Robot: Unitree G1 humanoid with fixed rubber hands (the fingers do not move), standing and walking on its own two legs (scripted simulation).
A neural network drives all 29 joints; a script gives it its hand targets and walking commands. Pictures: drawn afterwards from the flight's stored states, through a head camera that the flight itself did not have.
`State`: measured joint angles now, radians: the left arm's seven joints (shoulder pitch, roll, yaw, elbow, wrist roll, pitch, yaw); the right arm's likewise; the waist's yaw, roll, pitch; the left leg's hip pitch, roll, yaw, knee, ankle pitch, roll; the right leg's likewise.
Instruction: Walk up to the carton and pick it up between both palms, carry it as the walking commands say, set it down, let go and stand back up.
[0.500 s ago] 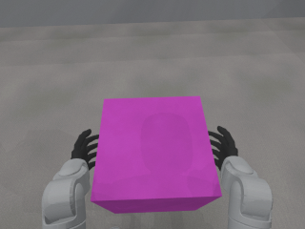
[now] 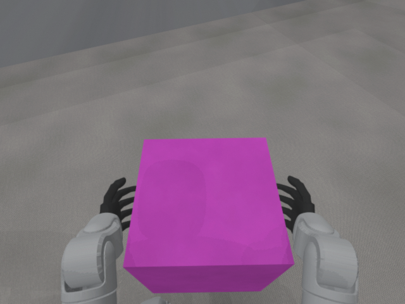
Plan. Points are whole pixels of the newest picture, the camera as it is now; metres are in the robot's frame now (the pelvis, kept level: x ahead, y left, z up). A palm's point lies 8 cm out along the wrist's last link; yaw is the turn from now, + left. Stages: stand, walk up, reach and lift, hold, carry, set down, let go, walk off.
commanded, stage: carry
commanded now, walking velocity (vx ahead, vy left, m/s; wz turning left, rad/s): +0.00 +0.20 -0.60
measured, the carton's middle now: (206, 220) +0.29 -0.01 -0.03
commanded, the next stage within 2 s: none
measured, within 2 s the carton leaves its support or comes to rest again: neither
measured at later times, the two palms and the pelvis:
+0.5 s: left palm (86, 218) +0.26 +0.20 +0.07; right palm (279, 269) +0.16 -0.12 +0.07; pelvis -0.03 +0.12 -0.01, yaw -18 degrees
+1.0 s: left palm (49, 214) +0.27 +0.26 +0.07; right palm (224, 303) +0.12 -0.03 +0.09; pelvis -0.02 +0.23 +0.00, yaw -29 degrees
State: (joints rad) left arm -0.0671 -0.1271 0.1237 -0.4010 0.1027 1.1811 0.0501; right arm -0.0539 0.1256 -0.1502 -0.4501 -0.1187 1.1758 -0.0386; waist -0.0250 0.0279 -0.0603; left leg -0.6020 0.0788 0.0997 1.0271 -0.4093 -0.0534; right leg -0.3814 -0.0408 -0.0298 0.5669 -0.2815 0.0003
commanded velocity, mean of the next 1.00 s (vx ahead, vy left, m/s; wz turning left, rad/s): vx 0.00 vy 0.13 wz -0.40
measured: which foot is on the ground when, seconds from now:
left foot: up 0.00-0.18, down 0.20-0.50, up 0.52-0.78, down 0.80-1.00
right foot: down 0.00-0.20, up 0.22-0.48, down 0.50-0.80, up 0.82-1.00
